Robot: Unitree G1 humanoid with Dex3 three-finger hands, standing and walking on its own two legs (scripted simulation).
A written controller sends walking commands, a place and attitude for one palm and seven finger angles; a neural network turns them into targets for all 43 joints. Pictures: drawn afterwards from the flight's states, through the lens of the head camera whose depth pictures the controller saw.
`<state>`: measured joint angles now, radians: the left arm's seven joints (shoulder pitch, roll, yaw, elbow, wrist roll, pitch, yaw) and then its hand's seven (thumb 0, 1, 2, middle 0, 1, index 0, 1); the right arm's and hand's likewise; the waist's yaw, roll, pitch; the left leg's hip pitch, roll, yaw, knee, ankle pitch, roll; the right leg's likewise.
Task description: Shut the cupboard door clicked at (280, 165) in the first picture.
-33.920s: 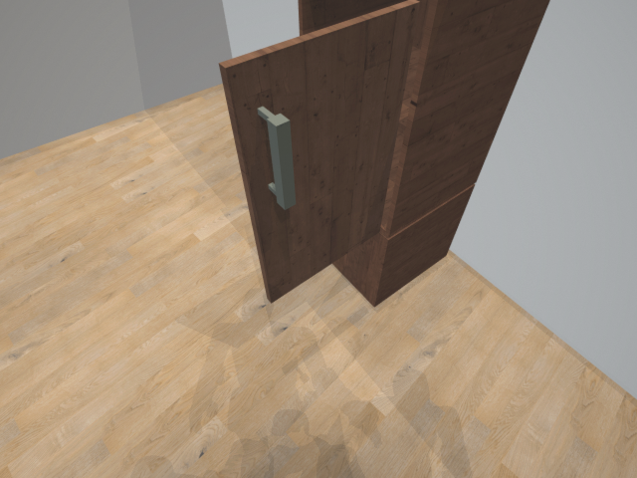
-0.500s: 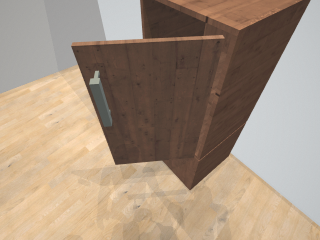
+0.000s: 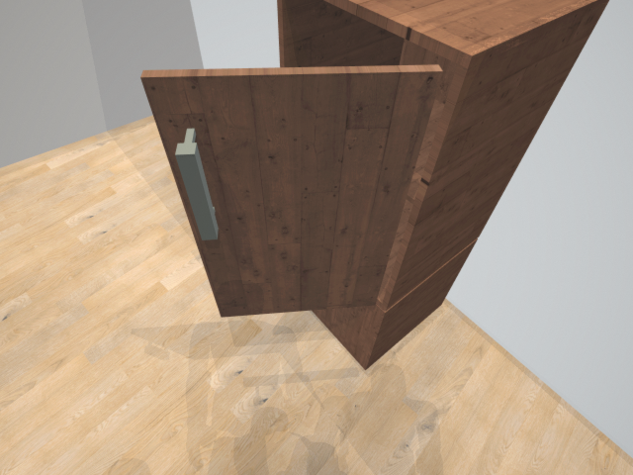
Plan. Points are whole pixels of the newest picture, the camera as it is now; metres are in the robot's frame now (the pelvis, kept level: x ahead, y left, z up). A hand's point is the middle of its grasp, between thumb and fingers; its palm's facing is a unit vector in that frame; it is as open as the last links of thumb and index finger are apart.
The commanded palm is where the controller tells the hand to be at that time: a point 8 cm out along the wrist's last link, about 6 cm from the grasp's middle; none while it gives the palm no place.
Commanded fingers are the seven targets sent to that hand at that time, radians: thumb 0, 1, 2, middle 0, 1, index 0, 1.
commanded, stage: look again from close up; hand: left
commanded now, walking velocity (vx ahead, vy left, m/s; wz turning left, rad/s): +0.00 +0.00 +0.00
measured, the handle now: (200, 186) +0.48 +0.20 +0.09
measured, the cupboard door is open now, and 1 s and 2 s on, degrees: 57 57 57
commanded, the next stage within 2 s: raise the hand and make a fist in 0.42 s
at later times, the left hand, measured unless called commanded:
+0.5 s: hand out of the picture +0.00 +0.20 -0.18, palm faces +0.02 -0.98 -0.20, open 7.4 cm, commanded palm none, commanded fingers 0.00 0.90 0.90 -0.20 -0.30 -0.20 -0.30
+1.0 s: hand out of the picture +0.10 +0.20 -0.07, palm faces +0.28 -0.96 -0.05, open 5.9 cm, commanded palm +0.10 +0.24 -0.02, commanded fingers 0.00 0.90 0.90 -0.64 -0.78 -0.64 -0.78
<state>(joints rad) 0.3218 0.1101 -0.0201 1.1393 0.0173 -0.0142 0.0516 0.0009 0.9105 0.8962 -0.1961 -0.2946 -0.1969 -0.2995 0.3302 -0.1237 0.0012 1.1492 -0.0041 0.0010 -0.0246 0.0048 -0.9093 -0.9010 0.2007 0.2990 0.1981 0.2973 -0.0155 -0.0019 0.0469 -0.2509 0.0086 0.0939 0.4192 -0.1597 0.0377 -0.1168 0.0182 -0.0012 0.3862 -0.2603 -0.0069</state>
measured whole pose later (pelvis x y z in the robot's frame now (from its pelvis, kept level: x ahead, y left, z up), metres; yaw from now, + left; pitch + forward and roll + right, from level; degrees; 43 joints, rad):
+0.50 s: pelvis -0.01 +0.02 -0.01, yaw +1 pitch -1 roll -1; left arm 0.32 0.19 -0.02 1.03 0.02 -0.01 0.04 0.00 0.91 0.90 -0.20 -0.29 -0.20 -0.30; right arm 0.23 -0.18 0.00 1.04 -0.01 -0.02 -0.01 0.01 -0.91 -0.90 0.20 0.30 0.20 0.30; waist 0.01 -0.03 0.01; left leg -0.28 -0.03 0.09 0.47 -0.18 0.07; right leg -0.16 -0.02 -0.01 0.47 -0.30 0.02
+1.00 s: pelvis -0.03 -0.02 -0.09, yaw +5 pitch +10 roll -2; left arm 0.63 0.22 0.12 -0.02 -0.25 -0.41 -0.13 0.01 0.90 0.90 -0.47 -0.59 -0.47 -0.59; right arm 0.20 -0.26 -0.02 0.51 0.02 -0.25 -0.02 0.01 -0.90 -0.90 0.20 0.30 0.20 0.30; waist 0.06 -0.01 -0.12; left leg -0.86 -0.01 -0.01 1.10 -0.41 0.03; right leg -0.73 0.03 -0.11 1.10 -0.54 -0.06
